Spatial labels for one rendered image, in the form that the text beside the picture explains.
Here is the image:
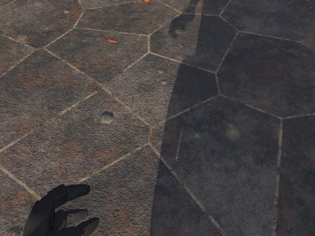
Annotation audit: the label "left robot hand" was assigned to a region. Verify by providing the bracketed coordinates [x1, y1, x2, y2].
[21, 184, 99, 236]

